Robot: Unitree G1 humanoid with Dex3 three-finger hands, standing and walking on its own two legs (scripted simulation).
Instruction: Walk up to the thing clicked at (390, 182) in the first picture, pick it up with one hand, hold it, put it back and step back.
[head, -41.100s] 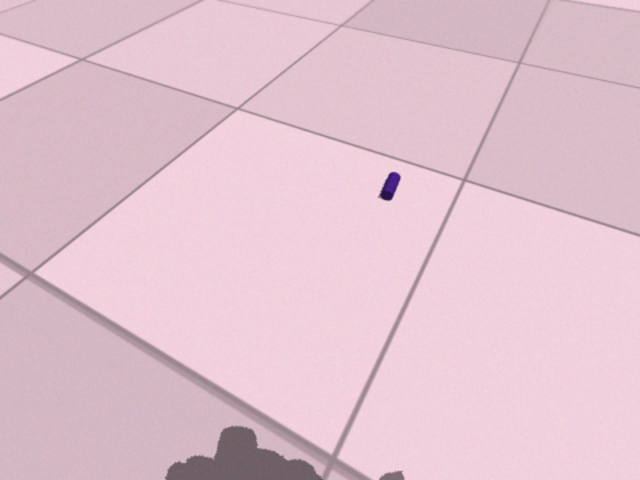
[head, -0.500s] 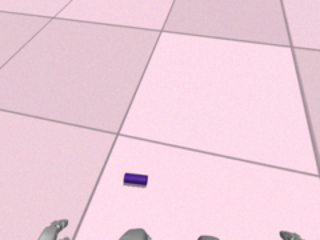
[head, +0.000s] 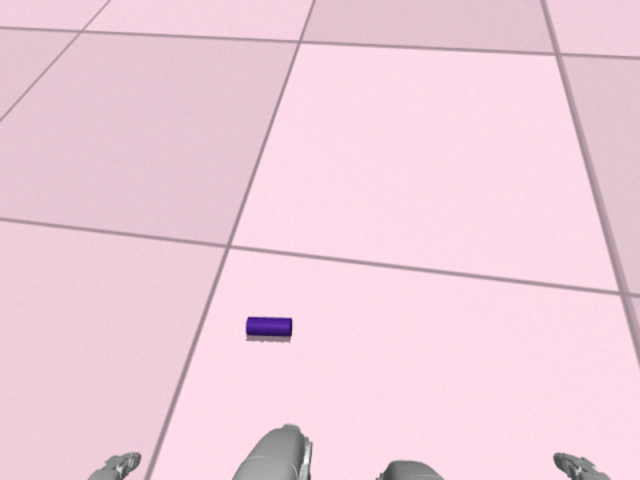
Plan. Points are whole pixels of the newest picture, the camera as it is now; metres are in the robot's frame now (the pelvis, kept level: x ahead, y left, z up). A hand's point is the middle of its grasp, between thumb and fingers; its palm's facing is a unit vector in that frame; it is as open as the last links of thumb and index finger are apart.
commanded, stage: step back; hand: left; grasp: from above
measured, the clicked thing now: (269, 326) +0.56 +0.24 -0.73
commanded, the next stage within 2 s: none
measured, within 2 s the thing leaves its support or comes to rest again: neither
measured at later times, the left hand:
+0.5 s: hand out of the picture -0.04 +0.28 -0.14, palm faces +0.04 -0.92 -0.38, open 7.4 cm
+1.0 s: hand out of the picture -0.18 +0.27 -0.14, palm faces +0.06 -0.90 -0.42, open 7.4 cm
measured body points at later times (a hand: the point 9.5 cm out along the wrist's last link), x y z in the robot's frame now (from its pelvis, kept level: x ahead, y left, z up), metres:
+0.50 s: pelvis -0.13 +0.01 +0.01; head -0.07 +0.03 +0.45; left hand -0.04 +0.33 -0.11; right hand +0.00 -0.30 -0.10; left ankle -0.08 +0.13 -0.72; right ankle -0.17 -0.13 -0.65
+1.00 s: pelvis -0.30 -0.01 -0.01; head -0.23 -0.01 +0.44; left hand -0.18 +0.31 -0.11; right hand -0.20 -0.33 -0.13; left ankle -0.32 +0.10 -0.72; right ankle -0.21 -0.14 -0.72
